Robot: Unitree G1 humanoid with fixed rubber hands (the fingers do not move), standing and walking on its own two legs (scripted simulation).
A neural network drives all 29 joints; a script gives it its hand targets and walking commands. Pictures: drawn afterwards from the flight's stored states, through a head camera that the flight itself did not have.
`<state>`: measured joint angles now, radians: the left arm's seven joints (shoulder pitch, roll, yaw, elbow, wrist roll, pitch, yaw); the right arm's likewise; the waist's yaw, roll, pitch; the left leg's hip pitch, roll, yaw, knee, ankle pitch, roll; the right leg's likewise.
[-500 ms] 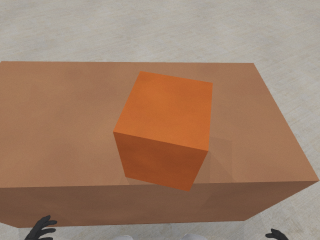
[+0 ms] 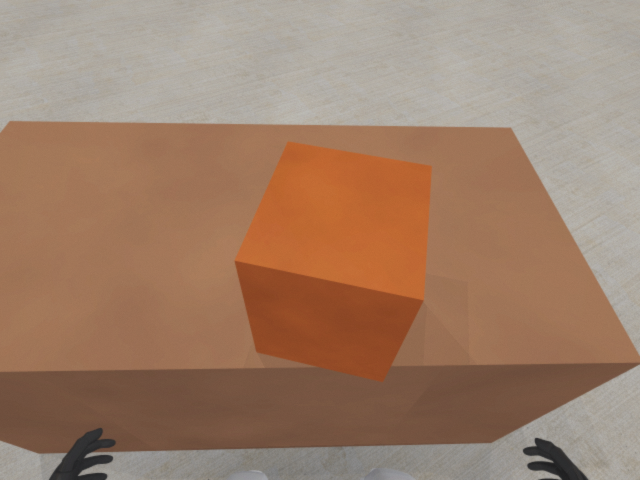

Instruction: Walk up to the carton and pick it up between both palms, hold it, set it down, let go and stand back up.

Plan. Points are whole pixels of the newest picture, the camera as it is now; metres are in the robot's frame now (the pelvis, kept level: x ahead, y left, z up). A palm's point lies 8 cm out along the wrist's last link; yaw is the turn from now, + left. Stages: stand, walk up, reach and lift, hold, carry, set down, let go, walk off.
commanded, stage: reach and lift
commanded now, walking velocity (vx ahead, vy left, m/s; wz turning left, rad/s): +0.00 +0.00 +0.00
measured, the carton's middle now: (337, 266) +0.39 -0.03 +0.01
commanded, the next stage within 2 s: none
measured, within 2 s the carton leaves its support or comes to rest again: neither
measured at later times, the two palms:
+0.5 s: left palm (90, 440) +0.18 +0.27 -0.04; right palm out of the picture +0.12 -0.30 -0.05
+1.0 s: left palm (99, 424) +0.19 +0.26 -0.01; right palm (527, 466) +0.14 -0.23 -0.01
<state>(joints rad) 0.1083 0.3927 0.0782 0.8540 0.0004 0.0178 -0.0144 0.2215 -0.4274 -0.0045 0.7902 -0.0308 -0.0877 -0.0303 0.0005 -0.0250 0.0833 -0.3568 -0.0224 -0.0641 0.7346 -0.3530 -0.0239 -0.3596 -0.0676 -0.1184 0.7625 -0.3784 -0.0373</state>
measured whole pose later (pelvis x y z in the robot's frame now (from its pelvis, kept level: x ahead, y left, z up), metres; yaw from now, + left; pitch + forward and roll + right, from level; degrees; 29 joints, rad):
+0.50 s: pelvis +0.00 -0.02 +0.01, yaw -2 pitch -5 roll +0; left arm 0.16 0.39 0.11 0.46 0.00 0.27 -0.02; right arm 0.21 -0.26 -0.06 0.81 -0.04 -0.30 -0.03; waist 0.00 -0.06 0.08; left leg -0.21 0.03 -0.06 0.59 -0.30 -0.04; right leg -0.22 -0.01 -0.12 0.61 -0.31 -0.04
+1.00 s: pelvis +0.01 +0.00 +0.03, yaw -1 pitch -5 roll -1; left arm 0.29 0.39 0.00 0.27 -0.03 0.03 -0.03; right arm 0.34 -0.10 -0.06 0.49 0.03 -0.28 -0.07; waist 0.00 -0.07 0.08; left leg -0.15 0.03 -0.06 0.51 -0.26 -0.04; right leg -0.13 -0.01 -0.12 0.46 -0.24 -0.03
